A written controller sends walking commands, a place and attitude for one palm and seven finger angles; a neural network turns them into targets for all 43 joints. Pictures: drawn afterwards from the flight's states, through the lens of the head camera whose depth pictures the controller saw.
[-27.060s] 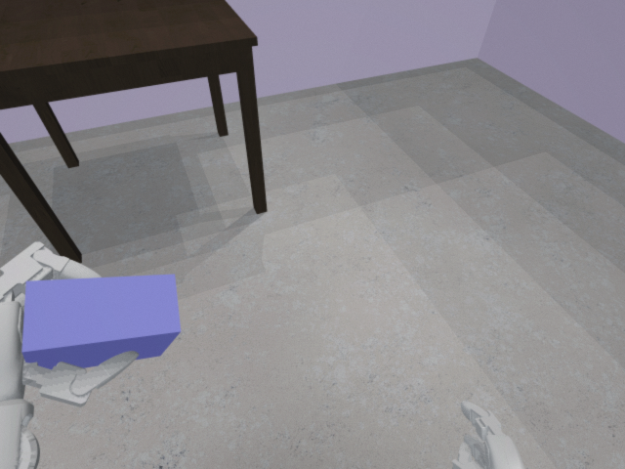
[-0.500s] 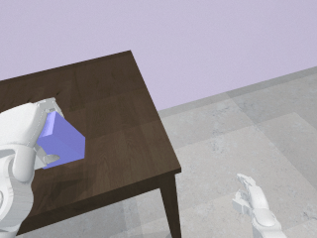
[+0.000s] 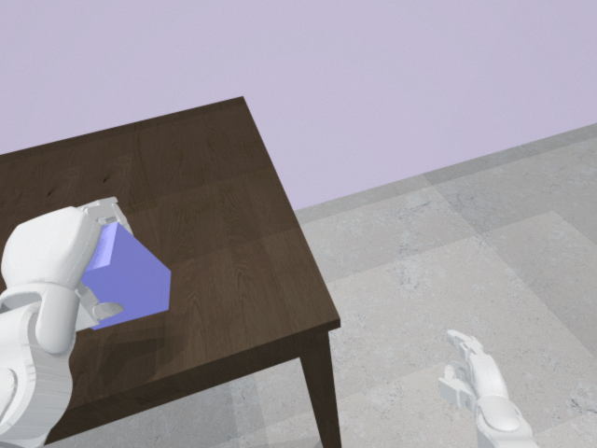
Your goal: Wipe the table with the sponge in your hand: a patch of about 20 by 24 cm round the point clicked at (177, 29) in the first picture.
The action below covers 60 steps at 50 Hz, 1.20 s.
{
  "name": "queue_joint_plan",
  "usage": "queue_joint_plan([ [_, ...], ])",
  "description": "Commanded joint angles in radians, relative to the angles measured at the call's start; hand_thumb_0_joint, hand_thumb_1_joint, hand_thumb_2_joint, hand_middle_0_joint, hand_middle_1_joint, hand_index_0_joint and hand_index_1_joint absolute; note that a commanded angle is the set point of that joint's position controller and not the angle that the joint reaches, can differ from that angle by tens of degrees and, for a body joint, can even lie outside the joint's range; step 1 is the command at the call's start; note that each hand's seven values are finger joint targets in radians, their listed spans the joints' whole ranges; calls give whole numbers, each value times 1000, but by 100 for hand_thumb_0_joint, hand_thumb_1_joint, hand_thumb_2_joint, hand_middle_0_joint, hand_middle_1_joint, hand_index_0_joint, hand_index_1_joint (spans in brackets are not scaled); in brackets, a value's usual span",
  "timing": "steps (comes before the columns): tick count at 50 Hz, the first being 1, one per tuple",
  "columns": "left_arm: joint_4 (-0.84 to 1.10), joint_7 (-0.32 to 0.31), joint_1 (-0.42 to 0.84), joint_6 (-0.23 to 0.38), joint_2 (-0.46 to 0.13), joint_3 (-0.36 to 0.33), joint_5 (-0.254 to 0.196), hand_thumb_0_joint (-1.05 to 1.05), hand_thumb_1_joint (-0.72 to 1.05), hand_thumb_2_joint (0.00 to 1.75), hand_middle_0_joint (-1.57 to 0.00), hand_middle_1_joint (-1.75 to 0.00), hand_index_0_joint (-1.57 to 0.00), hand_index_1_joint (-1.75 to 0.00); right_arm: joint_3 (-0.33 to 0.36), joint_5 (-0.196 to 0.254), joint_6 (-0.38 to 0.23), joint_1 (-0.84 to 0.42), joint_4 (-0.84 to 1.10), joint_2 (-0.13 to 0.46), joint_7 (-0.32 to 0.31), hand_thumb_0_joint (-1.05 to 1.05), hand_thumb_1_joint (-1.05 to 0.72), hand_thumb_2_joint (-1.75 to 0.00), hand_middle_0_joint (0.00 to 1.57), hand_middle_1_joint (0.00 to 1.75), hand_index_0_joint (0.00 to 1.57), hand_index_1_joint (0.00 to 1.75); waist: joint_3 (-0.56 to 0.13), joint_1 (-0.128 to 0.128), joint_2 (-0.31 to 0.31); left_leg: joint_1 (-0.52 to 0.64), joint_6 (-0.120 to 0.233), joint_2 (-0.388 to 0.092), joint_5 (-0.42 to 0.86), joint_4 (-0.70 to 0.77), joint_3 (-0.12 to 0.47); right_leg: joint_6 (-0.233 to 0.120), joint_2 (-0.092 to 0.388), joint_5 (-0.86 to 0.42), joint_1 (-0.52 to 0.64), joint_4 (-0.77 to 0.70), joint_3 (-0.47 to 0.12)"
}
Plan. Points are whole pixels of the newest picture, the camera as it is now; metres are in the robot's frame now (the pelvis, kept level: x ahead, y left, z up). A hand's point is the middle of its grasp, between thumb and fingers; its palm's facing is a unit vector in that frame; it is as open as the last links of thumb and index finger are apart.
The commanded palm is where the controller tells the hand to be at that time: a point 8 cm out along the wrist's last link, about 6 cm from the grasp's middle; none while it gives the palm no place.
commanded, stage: move the sponge above the wiping area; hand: left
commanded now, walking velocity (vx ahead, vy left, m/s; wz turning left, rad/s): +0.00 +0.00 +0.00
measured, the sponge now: (115, 286) +0.24 +0.28 +0.13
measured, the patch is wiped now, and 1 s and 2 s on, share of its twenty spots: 0.00 0.00 0.00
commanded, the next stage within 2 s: none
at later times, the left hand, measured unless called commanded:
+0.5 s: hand (99, 278) +0.23 +0.27 +0.17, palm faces +0.18 -0.12 -0.98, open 10.0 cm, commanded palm +0.19 +0.27 +0.24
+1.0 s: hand (108, 283) +0.23 +0.27 +0.15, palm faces +0.15 -0.09 -0.98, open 10.0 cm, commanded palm +0.19 +0.27 +0.22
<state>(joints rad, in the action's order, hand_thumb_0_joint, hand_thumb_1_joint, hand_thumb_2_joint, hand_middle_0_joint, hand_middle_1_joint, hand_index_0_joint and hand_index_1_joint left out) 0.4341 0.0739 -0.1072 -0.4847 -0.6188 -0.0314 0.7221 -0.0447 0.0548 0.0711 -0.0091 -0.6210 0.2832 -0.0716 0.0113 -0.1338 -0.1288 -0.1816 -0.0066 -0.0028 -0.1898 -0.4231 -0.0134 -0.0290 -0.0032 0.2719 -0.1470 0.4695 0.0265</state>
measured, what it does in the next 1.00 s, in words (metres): stands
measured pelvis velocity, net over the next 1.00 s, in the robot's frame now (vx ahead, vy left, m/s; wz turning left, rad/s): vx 0.00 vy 0.00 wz -0.01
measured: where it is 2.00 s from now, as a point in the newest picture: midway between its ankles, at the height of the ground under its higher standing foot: outside the picture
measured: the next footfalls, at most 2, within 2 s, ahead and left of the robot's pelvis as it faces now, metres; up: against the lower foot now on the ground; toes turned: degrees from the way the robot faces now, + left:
none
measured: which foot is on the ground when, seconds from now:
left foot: down 0.00-1.00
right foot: down 0.00-1.00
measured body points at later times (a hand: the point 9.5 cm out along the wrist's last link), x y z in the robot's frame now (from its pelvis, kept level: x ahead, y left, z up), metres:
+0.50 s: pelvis +0.00 +0.00 +0.00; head -0.01 -0.05 +0.45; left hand +0.22 +0.28 +0.22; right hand +0.27 -0.19 -0.07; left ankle +0.03 +0.13 -0.74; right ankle -0.01 -0.10 -0.74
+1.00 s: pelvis +0.00 +0.00 +0.00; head -0.02 -0.06 +0.45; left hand +0.22 +0.27 +0.20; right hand +0.26 -0.20 -0.08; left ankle +0.03 +0.13 -0.74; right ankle -0.01 -0.10 -0.74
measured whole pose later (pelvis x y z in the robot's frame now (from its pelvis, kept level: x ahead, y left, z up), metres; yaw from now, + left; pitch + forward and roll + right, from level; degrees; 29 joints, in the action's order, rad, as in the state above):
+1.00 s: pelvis +0.00 +0.00 +0.00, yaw -1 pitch -4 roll +1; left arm 0.33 0.04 -0.11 -0.47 -0.57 0.04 0.79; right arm -0.05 0.05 0.08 -0.01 -0.64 0.27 -0.06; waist 0.01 -0.13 -0.12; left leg -0.16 -0.01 -0.01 -0.18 -0.41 -0.02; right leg -0.03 -0.01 0.26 -0.13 0.45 0.02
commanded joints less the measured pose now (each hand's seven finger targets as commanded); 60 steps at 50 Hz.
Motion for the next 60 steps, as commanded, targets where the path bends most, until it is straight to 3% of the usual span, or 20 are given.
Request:
queue_joint_plan([
  [1,206,-59,198,23,-273,-205,59,0,10,130,-120,-160,-120,-160,35,-7,-54,-237,191,77,0,0,-90,-90,20,30,20,30,-238,-7,75,87,41,31,222,31,19,-14,6,-235,58,-73,-63],
  [7,209,-70,195,5,-246,-192,58,0,10,130,-120,-160,-120,-160,27,0,-49,-277,190,67,6,0,-90,-90,20,30,20,30,-201,-9,33,91,35,29,200,38,22,-26,-13,-193,33,-90,-89],
  [8,188,-69,227,7,-214,-155,57,0,10,130,-120,-160,-120,-160,27,-1,-49,-248,189,70,6,0,-90,-90,20,30,20,30,-200,6,58,80,35,21,195,40,15,-18,0,-191,33,-85,-51],
  [12,175,-63,201,-4,-242,-181,63,0,10,130,-120,-160,-120,-160,25,1,-45,-277,183,72,4,0,-90,-90,20,30,20,30,-184,-2,52,81,35,29,177,47,24,-26,-13,-173,27,-97,-90],
  [13,194,-61,225,2,-192,-128,59,0,10,130,-120,-160,-120,-160,26,1,-47,-256,194,70,5,0,-90,-90,20,30,20,30,-196,9,59,78,37,22,173,48,14,-16,2,-172,36,-89,-52],
  [22,195,-71,220,4,-244,-166,97,0,10,130,-120,-160,-120,-160,28,-4,-47,-273,183,71,6,0,-90,-90,20,30,20,30,-210,-6,29,97,36,32,188,49,31,-36,-22,-167,40,-92,-93],
  [23,206,-71,229,9,-186,-112,92,0,10,130,-120,-160,-120,-160,28,-5,-49,-254,194,66,9,0,-90,-90,20,30,20,30,-221,4,37,94,39,25,194,48,18,-25,-5,-181,50,-83,-54],
  [27,173,-76,189,1,-237,-172,93,0,10,130,-120,-160,-120,-160,27,-5,-41,-273,183,70,11,0,-90,-90,20,30,20,30,-193,-10,54,89,37,30,185,51,31,-35,-21,-169,38,-97,-94],
  [28,170,-76,186,4,-193,-134,87,0,10,130,-120,-160,-120,-160,31,-4,-41,-247,190,70,12,0,-90,-90,20,30,20,30,-202,3,67,83,39,24,191,47,16,-25,-7,-184,50,-89,-62],
  [32,179,-74,171,-1,-205,-145,88,0,10,130,-120,-160,-120,-160,27,-1,-41,-278,189,70,13,0,-90,-90,20,30,20,30,-177,-4,32,84,36,31,168,54,27,-32,-19,-149,28,-100,-90],
  [33,170,-71,206,5,-145,-84,86,0,10,130,-120,-160,-120,-160,29,1,-45,-252,190,67,12,0,-90,-90,20,30,20,30,-174,15,56,81,38,25,160,51,15,-21,-8,-144,22,-97,-52],
  [37,166,-73,226,10,-197,-112,109,0,10,130,-120,-160,-120,-160,27,-3,-48,-276,184,73,6,0,-90,-90,20,30,20,30,-178,0,39,92,38,35,136,62,30,-33,-22,-105,20,-111,-93],
  [38,164,-74,258,19,-144,-62,105,0,10,130,-120,-160,-120,-160,31,-3,-53,-249,190,67,4,0,-90,-90,20,30,20,30,-188,17,54,92,42,30,135,56,15,-22,-8,-109,24,-105,-57],
  [42,141,-84,233,20,-232,-141,127,0,10,130,-120,-160,-120,-160,33,-7,-51,-268,175,76,5,0,-90,-90,20,30,20,30,-198,-7,42,100,40,39,154,58,31,-39,-24,-124,39,-107,-104],
  [43,139,-84,246,25,-166,-86,123,0,10,130,-120,-160,-120,-160,32,-6,-54,-250,184,68,8,0,-90,-90,20,30,20,30,-212,6,62,94,41,34,160,52,16,-27,-9,-135,48,-98,-65],
  [47,65,-91,224,14,-250,-169,123,0,10,130,-120,-160,-120,-160,34,-7,-46,-259,163,80,6,0,-90,-90,20,30,20,30,-173,-8,63,83,39,39,136,56,25,-35,-22,-109,31,-120,-114],
  [48,82,-88,241,19,-175,-105,116,0,10,130,-120,-160,-120,-160,34,-4,-50,-246,176,71,9,0,-90,-90,20,30,20,30,-195,7,62,83,41,32,151,49,9,-26,-8,-138,44,-105,-75],
  [52,64,-78,206,8,-219,-143,119,0,10,130,-120,-160,-120,-160,34,-6,-49,-265,168,80,11,0,-90,-90,20,30,20,30,-178,-5,46,82,41,41,149,50,21,-31,-17,-139,35,-113,-108],
  [53,88,-74,213,16,-162,-92,114,0,10,130,-120,-160,-120,-160,38,-2,-56,-247,178,75,13,0,-90,-90,20,30,20,30,-200,10,60,85,45,36,161,38,7,-22,-6,-163,42,-100,-76],
  [60,79,-70,186,33,-188,-107,134,0,10,130,-120,-160,-120,-160,47,-10,-60,-214,170,83,11,0,-90,-90,20,30,20,30,-177,12,80,83,50,38,170,39,18,-21,-9,-184,34,-99,-75],
])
